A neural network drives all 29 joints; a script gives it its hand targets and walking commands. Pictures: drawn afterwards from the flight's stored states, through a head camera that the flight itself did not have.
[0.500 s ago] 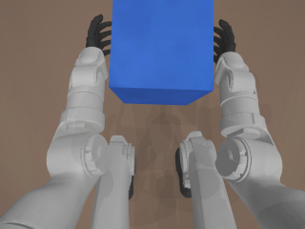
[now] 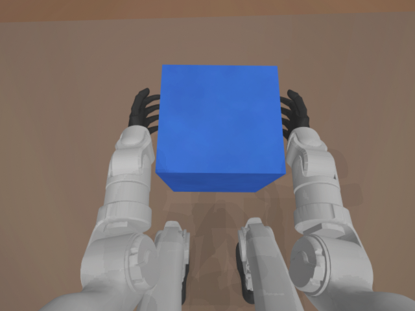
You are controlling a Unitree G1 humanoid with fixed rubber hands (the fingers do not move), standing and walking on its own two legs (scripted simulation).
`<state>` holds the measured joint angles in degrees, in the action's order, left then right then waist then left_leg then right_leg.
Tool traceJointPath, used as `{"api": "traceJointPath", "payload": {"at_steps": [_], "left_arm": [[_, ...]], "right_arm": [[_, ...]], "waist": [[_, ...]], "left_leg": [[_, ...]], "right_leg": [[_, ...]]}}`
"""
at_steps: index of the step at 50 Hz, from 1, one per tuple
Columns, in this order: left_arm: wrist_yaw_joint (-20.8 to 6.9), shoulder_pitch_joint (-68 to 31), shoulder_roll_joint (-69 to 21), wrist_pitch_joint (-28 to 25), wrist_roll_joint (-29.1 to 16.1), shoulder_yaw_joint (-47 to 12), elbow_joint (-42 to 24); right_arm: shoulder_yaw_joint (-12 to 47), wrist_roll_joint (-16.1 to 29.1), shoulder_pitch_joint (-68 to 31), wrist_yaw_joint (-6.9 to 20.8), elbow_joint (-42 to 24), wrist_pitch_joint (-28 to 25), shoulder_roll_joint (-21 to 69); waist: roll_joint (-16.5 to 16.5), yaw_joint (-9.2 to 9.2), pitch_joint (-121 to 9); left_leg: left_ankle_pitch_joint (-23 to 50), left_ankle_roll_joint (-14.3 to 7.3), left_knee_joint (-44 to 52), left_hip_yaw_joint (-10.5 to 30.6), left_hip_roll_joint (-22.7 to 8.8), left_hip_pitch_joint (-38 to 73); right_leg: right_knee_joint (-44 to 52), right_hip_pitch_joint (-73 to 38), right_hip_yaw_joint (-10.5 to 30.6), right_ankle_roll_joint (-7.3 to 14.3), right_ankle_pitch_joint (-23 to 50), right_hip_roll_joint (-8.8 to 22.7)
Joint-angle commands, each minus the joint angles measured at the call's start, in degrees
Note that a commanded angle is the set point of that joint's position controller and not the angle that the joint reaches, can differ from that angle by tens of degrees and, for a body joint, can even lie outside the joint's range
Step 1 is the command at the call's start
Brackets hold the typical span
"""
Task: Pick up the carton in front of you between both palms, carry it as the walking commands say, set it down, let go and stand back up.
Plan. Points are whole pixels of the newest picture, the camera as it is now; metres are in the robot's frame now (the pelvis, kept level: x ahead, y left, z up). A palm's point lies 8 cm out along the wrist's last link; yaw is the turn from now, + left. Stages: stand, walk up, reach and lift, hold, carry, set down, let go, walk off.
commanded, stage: reach and lift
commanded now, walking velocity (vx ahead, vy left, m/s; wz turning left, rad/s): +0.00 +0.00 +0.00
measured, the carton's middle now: (216, 139) +0.45 -0.01 -0.11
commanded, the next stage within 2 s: hold in 1.86 s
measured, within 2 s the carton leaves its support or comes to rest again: neither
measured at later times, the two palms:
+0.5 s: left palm (103, 118) +0.40 +0.14 +0.12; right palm (340, 115) +0.39 -0.16 +0.12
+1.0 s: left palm (38, 101) +0.36 +0.15 +0.23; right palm (413, 91) +0.36 -0.15 +0.23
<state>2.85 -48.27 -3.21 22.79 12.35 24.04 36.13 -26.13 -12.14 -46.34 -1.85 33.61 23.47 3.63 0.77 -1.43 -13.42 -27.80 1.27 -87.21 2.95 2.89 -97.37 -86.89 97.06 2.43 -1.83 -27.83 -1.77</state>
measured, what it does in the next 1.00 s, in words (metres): rises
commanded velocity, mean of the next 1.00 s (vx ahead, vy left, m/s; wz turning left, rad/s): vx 0.00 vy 0.00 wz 0.00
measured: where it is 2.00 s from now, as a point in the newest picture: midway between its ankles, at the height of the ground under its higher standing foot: (213, 283)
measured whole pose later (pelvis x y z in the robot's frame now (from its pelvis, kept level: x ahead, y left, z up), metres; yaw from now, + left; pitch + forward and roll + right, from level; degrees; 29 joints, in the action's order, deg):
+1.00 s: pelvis +0.06 +0.00 +0.20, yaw +0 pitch -3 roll +0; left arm -0.5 -18.2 -9.5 34.5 17.3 17.8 23.4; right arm -17.7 -17.2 -18.1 1.0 23.1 35.1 9.5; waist 0.0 -0.2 -1.3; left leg -13.1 0.4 -27.6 3.5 0.9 -11.2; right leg -27.5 11.2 3.1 -0.5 -13.0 -0.7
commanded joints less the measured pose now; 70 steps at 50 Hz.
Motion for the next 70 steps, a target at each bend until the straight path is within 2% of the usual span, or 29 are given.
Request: {"api": "traceJointPath", "payload": {"at_steps": [1,14,25,39,45,48,50,57,70], "left_arm": [[-14.55,-32.4,-64.1,-0.95,-9.26,-32.14,3.3],[-15.2,-18.4,-64.98,-1.88,-7.98,-34.2,0.98],[-15.63,-6.2,-65.01,-0.72,-7.55,-37.55,-3.21],[-16.2,5.01,-62.74,6.92,-9.48,-42.6,-13.05],[-16.77,6.11,-60.77,10.7,-7.81,-38.51,-12.07],[-17.29,3.3,-60.12,11.09,-6.37,-35.52,-10.53],[-17.59,0.56,-60.8,10.87,-6.58,-35.74,-11.02],[-17.85,-3.25,-61.64,10.55,-6.85,-36.75,-12.24],[-17.08,2.81,-59.83,11.86,-7.43,-38.06,-16.09]], "right_arm": [[33.6,9.69,-34.96,15.17,2.59,-1.08,61.23],[36.7,8.18,-21.05,14.85,0.32,-2.07,63.14],[40.13,7.62,-8.53,14.75,-3.01,-1.19,63.24],[44.9,9.47,2.32,15.04,-11.85,6.36,61.65],[40.53,7.66,3.72,15.67,-10.62,10.23,59.66],[37.24,6.11,1.12,16.26,-8.76,10.58,58.95],[37.39,6.25,-1.52,16.6,-9.19,10.33,59.58],[38.78,6.68,-5.7,16.95,-10.67,9.85,60.41],[40.28,7.52,0.22,16.07,-14.69,11.27,58.96]], "waist": [[1.08,-0.58,-46.5],[-0.89,0.41,-36.25],[-0.62,0.81,-25.42],[-1.07,1.27,-9.19],[-0.83,1.05,1.83],[-0.65,1.15,4.89],[-0.5,1.2,3.98],[-0.57,1.34,0.04],[-0.92,1.51,-0.81]], "left_leg": [[11.12,-0.13,13.43,-4.12,7.23,32.21],[14.55,-1.02,27.61,-1.21,6.01,48.12],[21.77,-1.39,41.3,0.86,4.7,65.16],[28.03,-1.4,58.96,1.8,2.74,86.18],[20.39,-1.51,64.3,1.49,2.18,88.11],[15.71,-1.74,65.22,1.02,1.9,87.42],[14.75,-1.81,65.21,0.96,1.79,87.94],[15.55,-1.72,65.0,0.8,1.94,89.96],[23.92,-1.32,66.56,0.58,2.42,94.0]], "right_leg": [[12.59,-30.83,-4.52,0.72,12.29,-7.84],[27.14,-48.07,-1.12,1.2,15.05,-6.75],[40.79,-65.68,1.11,1.87,22.65,-5.6],[58.72,-86.44,1.93,1.37,28.29,-3.74],[64.12,-87.67,1.57,2.11,20.42,-3.13],[64.87,-87.24,1.15,2.49,15.87,-2.9],[64.78,-87.77,1.03,2.65,14.98,-2.79],[64.42,-89.98,0.9,2.48,15.71,-2.93],[66.3,-93.91,1.09,1.72,23.99,-3.38]]}}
